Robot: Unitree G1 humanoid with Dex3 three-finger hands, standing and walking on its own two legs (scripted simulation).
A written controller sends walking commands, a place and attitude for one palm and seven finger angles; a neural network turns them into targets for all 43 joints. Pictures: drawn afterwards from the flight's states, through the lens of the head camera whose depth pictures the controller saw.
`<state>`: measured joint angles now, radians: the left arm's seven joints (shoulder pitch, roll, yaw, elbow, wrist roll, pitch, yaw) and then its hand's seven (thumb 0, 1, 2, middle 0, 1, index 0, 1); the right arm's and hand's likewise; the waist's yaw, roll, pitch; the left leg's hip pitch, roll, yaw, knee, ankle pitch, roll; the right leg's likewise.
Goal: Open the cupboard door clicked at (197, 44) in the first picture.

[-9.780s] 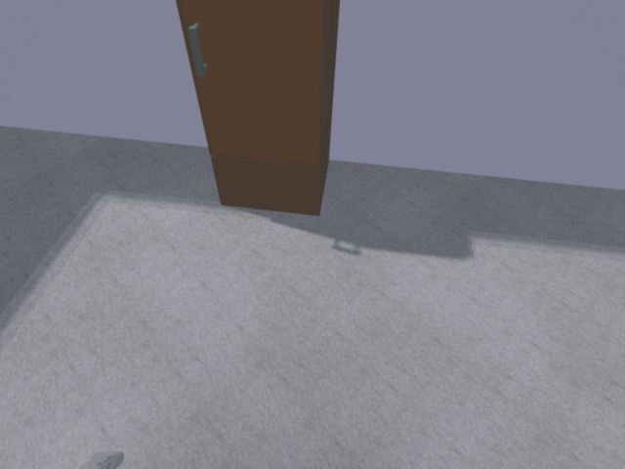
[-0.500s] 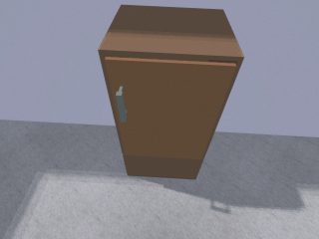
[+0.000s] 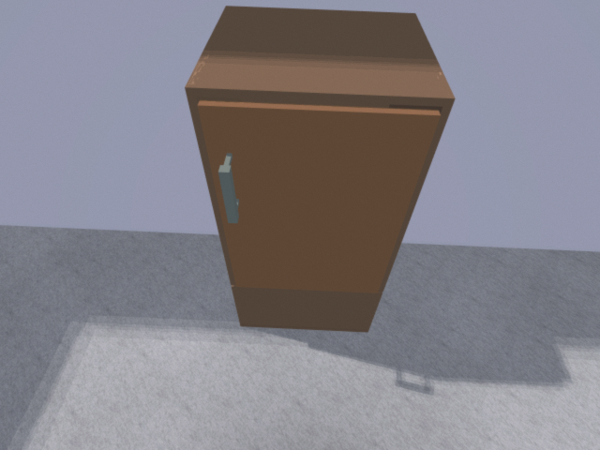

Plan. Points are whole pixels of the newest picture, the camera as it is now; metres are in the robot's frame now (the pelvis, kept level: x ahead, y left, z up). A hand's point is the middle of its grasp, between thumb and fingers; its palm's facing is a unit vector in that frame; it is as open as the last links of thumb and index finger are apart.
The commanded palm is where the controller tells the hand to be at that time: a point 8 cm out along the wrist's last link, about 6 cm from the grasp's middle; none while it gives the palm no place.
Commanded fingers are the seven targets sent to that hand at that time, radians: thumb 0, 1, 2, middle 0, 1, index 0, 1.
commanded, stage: look again from close up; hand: left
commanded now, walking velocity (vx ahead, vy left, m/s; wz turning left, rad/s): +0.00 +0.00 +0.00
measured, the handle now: (231, 189) +0.59 +0.16 -0.03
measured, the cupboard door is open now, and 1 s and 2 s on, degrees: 0 0 0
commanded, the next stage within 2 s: raise the hand with hooked fingers in 0.36 s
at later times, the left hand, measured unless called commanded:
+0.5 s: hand out of the picture +0.05 +0.17 -0.17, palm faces +0.04 -0.98 -0.18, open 7.3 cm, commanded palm +0.12 +0.21 -0.07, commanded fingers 0.00 0.83 0.87 -0.20 -0.34 -0.20 -0.34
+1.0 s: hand (170, 416) +0.18 +0.18 -0.06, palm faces +0.11 -0.99 -0.07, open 9.3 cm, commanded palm +0.17 +0.24 -0.05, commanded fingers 0.00 0.25 0.62 -0.25 -0.72 -0.25 -0.72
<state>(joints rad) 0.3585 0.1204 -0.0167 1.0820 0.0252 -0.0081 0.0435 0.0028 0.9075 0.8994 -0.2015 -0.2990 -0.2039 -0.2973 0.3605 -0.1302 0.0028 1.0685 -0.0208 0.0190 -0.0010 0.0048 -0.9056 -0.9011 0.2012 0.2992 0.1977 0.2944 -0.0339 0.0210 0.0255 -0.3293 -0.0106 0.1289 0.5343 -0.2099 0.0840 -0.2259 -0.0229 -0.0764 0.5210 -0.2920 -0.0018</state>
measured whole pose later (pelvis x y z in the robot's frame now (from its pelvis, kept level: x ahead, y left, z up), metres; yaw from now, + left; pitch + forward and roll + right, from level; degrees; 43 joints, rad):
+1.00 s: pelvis +0.02 -0.06 -0.10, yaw +4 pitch +15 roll -2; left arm 0.47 0.26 0.28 0.09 -0.34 -0.54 -0.43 0.01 0.47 0.72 -0.23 -0.58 -0.24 -0.58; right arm 0.15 -0.25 -0.04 0.53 0.03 -0.21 -0.05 0.01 -0.90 -0.90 0.20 0.30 0.20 0.29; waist 0.04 -0.01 -0.15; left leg -0.97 0.04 -0.01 1.23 -0.53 0.01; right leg -0.86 0.05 -0.16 1.18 -0.60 -0.09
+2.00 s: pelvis +0.01 +0.02 -0.07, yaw +3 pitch +15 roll -5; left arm 0.05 0.44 0.39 0.35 -0.36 -0.34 -0.54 -0.01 -0.49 0.30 -0.30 -1.19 -0.30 -1.19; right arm 0.27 -0.28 0.05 0.51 0.04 -0.18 -0.03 0.01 -0.90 -0.90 0.21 0.30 0.20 0.30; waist -0.01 0.02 -0.13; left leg -0.92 -0.01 0.05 1.10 -0.45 0.11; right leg -0.80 0.01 -0.10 1.03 -0.49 0.00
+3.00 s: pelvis +0.02 -0.01 -0.08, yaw +2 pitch +17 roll -4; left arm -0.17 0.47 0.39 0.55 -0.34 -0.33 -0.56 -0.01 -0.50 0.30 -0.30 -1.20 -0.30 -1.20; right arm 0.27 -0.29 0.05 0.54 0.05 -0.14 -0.04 0.01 -0.90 -0.90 0.21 0.30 0.20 0.30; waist -0.04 0.02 -0.14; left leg -0.96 0.02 0.03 1.13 -0.48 0.07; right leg -0.85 0.05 -0.12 1.06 -0.52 -0.04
